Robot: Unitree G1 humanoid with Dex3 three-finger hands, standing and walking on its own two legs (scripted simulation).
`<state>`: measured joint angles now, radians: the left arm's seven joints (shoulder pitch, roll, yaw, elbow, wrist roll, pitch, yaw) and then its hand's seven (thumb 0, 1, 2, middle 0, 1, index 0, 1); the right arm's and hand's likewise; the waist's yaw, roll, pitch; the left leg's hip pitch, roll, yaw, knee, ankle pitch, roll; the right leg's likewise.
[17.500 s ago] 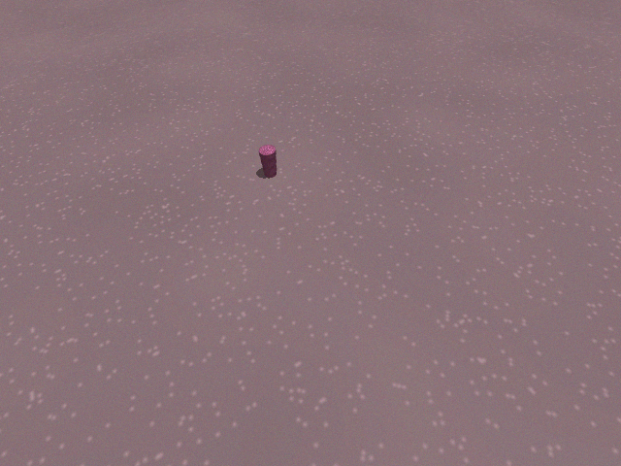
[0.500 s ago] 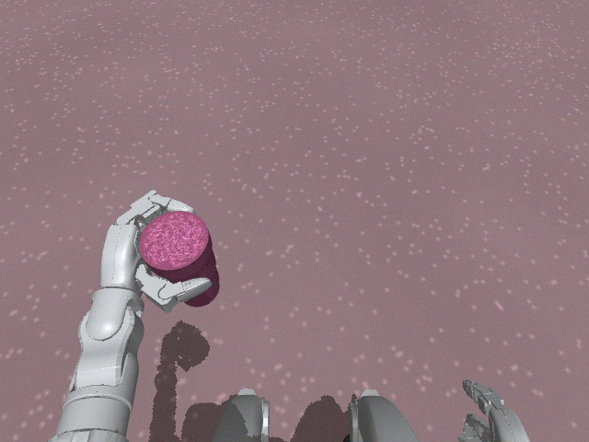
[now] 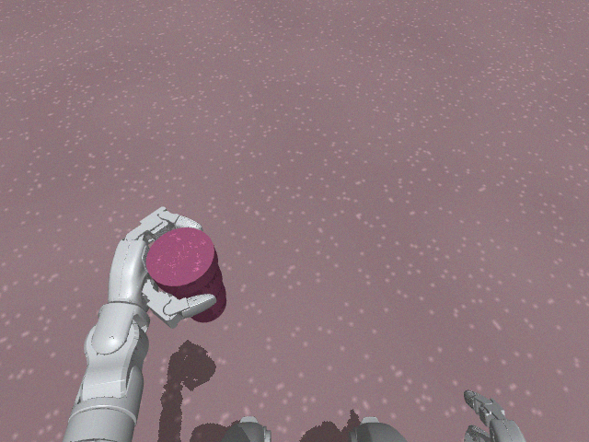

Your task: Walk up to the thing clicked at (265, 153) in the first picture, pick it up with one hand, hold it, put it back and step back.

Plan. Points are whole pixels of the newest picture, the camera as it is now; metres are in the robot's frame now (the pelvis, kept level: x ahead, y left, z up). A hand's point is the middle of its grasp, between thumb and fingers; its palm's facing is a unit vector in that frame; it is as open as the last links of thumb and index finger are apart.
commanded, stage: lift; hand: left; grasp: from the side
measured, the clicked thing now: (195, 282) +0.33 +0.16 +0.01
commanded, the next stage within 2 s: hold in 0.22 s
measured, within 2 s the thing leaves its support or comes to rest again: neither
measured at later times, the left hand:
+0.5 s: hand (184, 253) +0.35 +0.16 +0.06, palm faces -0.04 -1.00 +0.00, open 11.0 cm
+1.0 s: hand (182, 258) +0.33 +0.16 +0.08, palm faces -0.03 -1.00 +0.00, open 11.0 cm
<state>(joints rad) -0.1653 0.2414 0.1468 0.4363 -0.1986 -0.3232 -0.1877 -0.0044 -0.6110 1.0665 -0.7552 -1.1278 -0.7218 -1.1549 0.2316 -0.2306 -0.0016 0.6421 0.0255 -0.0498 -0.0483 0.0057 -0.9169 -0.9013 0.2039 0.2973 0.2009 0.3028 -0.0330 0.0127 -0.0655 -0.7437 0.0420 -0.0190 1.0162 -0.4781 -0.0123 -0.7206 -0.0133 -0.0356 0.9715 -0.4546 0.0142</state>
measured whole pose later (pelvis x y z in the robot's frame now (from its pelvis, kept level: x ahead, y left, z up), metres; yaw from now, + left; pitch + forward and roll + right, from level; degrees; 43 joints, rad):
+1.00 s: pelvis +0.01 -0.01 +0.03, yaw +0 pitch +6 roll -1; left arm -0.12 0.21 0.15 0.43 -0.21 -0.32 -0.21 0.00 -0.61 1.06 -0.76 -1.12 -0.73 -1.14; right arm 0.23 -0.23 -0.01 0.66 0.02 -0.03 -0.05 0.01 -0.92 -0.90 0.20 0.30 0.20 0.30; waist -0.02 0.02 -0.03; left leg -0.52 0.04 -0.01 0.84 -0.42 -0.02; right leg -0.51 -0.01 -0.03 0.81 -0.41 0.01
